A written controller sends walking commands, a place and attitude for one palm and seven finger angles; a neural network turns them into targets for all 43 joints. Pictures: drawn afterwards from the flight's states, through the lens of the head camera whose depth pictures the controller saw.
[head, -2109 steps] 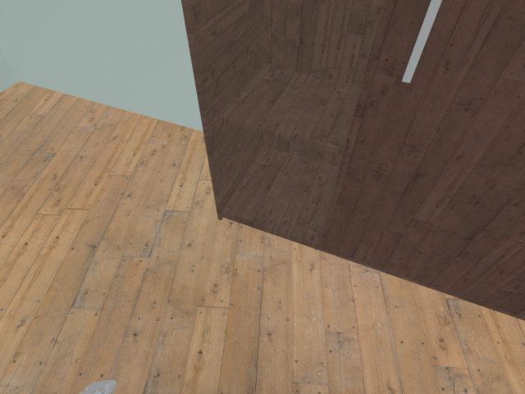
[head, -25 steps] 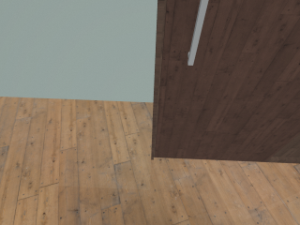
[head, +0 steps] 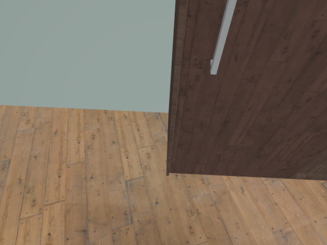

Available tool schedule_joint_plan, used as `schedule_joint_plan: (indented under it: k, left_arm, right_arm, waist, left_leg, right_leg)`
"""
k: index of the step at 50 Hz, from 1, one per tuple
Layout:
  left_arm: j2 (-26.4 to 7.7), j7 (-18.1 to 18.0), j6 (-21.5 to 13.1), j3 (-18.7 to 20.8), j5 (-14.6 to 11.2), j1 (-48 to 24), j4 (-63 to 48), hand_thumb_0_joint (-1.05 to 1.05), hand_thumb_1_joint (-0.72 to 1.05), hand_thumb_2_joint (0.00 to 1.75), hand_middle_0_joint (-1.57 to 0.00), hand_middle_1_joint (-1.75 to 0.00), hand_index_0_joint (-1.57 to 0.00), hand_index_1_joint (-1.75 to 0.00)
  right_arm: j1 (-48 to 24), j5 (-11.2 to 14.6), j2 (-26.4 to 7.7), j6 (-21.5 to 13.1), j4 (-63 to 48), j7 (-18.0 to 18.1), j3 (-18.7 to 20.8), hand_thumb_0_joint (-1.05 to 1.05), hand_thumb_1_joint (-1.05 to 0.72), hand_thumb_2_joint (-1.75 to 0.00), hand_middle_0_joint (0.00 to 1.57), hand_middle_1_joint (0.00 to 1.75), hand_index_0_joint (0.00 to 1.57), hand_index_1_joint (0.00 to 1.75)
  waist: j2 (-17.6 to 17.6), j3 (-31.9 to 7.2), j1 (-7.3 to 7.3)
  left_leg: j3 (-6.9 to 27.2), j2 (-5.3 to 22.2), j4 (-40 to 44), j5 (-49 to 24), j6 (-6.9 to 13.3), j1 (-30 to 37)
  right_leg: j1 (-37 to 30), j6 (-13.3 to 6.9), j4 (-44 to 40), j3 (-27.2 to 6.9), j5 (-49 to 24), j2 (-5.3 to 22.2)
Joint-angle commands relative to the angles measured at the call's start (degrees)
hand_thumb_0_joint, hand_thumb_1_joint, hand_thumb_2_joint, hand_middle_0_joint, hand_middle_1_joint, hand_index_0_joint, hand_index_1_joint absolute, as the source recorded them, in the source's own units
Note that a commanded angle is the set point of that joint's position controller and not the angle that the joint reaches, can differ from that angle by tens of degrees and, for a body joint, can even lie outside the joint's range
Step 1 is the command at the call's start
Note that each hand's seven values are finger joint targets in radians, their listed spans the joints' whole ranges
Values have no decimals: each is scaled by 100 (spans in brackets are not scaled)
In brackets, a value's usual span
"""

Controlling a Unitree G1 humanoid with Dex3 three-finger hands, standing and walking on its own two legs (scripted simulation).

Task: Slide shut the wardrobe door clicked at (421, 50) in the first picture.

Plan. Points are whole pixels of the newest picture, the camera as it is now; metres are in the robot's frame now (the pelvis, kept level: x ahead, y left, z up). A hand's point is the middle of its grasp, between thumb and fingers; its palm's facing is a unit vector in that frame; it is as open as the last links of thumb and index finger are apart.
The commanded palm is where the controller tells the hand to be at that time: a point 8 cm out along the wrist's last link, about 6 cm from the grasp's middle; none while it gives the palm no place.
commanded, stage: look to check the result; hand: right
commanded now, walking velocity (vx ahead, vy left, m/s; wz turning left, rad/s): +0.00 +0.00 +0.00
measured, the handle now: (225, 18) +0.61 -0.11 +0.26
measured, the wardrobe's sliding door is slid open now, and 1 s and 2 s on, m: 0.00 0.00 0.00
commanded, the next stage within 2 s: stand and wait in 0.14 s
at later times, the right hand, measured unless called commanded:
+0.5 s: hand out of the picture +0.08 -0.22 -0.16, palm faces -0.03 +0.95 -0.30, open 7.4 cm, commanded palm none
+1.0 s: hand out of the picture +0.09 -0.22 -0.16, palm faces -0.03 +0.95 -0.31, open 7.4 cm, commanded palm none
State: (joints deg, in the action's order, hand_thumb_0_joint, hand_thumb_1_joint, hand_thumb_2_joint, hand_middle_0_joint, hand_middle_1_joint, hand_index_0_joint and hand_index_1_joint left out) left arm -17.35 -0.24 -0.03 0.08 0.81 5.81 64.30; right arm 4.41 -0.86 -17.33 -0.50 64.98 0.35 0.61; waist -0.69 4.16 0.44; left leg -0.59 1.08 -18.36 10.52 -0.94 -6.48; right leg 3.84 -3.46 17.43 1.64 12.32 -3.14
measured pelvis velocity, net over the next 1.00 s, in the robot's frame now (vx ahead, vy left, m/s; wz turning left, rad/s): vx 0.01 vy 0.02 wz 0.01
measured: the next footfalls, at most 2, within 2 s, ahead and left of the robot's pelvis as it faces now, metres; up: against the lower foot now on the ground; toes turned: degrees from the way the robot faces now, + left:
none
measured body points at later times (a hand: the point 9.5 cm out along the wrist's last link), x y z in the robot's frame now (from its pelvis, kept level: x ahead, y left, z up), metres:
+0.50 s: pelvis +0.00 +0.01 +0.00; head +0.03 +0.01 +0.45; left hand +0.07 +0.30 -0.14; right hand +0.08 -0.27 -0.14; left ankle -0.01 +0.13 -0.75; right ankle -0.03 -0.08 -0.75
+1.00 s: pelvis +0.01 +0.02 +0.00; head +0.03 +0.02 +0.45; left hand +0.08 +0.30 -0.14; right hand +0.10 -0.27 -0.14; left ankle -0.01 +0.13 -0.75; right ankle -0.03 -0.08 -0.75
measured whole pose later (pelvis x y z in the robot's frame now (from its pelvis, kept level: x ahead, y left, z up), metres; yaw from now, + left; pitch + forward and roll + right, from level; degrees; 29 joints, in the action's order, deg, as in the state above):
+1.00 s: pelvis +0.01 +0.02 +0.00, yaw +0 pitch -1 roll +0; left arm -18.0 -0.3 -0.3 -0.1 0.8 5.9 64.6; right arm 4.5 -0.7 -17.7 -1.0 65.0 0.2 0.6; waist -0.3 3.4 0.5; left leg -0.7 -0.4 -16.6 10.1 0.5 -5.3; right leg 2.7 -2.0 15.9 1.6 12.1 -1.6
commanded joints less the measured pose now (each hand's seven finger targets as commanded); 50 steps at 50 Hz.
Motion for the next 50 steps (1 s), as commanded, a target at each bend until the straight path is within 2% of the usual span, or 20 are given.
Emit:
schedule_joint_plan:
  k: [1,6,15,16,23,26,29,34,36,40,46,50]
  left_arm:
    - [-1098,-92,-96,189,4,-77,-291,0,90,90,-20,-30,-20,-30]
    - [-1093,-83,-91,173,9,-102,-257,0,90,90,-20,-30,-20,-30]
    - [-1104,-100,-113,164,26,-82,-244,0,90,90,-20,-30,-20,-30]
    - [-1098,-104,-113,160,10,-78,-246,0,90,90,-20,-30,-20,-30]
    - [-1091,-100,-103,163,19,-96,-228,0,90,90,-20,-30,-20,-30]
    - [-1109,-107,-114,164,13,-70,-244,0,90,90,-20,-30,-20,-30]
    - [-1116,-111,-116,160,23,-86,-228,0,90,90,-20,-30,-20,-30]
    - [-1129,-106,-115,170,21,-93,-241,0,90,90,-20,-30,-20,-30]
    - [-1130,-109,-118,171,8,-79,-245,0,90,90,-20,-30,-20,-30]
    - [-1146,-108,-114,176,21,-109,-241,0,90,90,-20,-30,-20,-30]
    - [-1184,-111,-128,182,6,-80,-260,0,90,90,-20,-30,-20,-30]
    - [-1199,-112,-129,182,21,-102,-255,0,90,90,-20,-30,-20,-30]
  right_arm:
    - [-124,24,-1081,-135,-350,80,198,0,-90,-90,20,30,20,30]
    - [-140,22,-1068,-126,-333,66,195,0,-90,-90,20,30,20,30]
    - [-143,32,-1094,-136,-320,67,194,0,-90,-90,20,30,20,30]
    - [-116,28,-1095,-142,-322,69,204,0,-90,-90,20,30,20,30]
    - [-147,31,-1093,-134,-303,65,188,0,-90,-90,20,30,20,30]
    - [-90,32,-1086,-151,-313,68,202,0,-90,-90,20,30,20,30]
    - [-130,37,-1099,-143,-307,68,193,0,-90,-90,20,30,20,30]
    - [-134,37,-1108,-149,-319,68,191,0,-90,-90,20,30,20,30]
    - [-106,36,-1111,-164,-336,72,203,0,-90,-90,20,30,20,30]
    - [-167,37,-1135,-158,-327,69,200,0,-90,-90,20,30,20,30]
    - [-127,36,-1168,-182,-354,78,214,0,-90,-90,20,30,20,30]
    - [-157,40,-1171,-166,-343,72,207,0,-90,-90,20,30,20,30]
  waist:
    - [163,-675,11]
    - [147,-495,-2]
    - [-1,-702,18]
    - [127,-723,7]
    - [53,-574,15]
    - [123,-724,5]
    - [8,-685,20]
    - [55,-663,18]
    - [181,-725,11]
    - [67,-647,27]
    - [109,-778,18]
    - [31,-682,16]
  left_leg:
    - [463,603,116,-1339,305,237]
    - [499,588,242,-971,301,165]
    - [525,613,171,-1337,327,295]
    - [489,601,188,-1343,324,308]
    - [531,607,245,-1193,325,224]
    - [528,599,229,-1334,338,287]
    - [539,613,202,-1422,341,285]
    - [559,612,228,-1385,343,273]
    - [538,598,227,-1485,345,306]
    - [562,606,235,-1489,348,288]
    - [557,613,189,-1771,360,397]
    - [562,621,205,-1632,357,361]
  right_leg:
    - [-86,158,-213,-624,-1577,1015]
    - [53,154,-321,-641,-1156,1004]
    - [-59,174,-291,-615,-1457,1013]
    - [-65,164,-276,-614,-1457,1020]
    - [-9,174,-324,-606,-1260,1012]
    - [-96,163,-283,-589,-1377,1026]
    - [-102,180,-288,-589,-1479,1027]
    - [-97,173,-300,-594,-1408,1025]
    - [-137,167,-275,-575,-1460,1038]
    - [-107,185,-303,-569,-1448,1035]
    - [-191,187,-256,-564,-1697,1046]
    - [-150,198,-308,-574,-1636,1048]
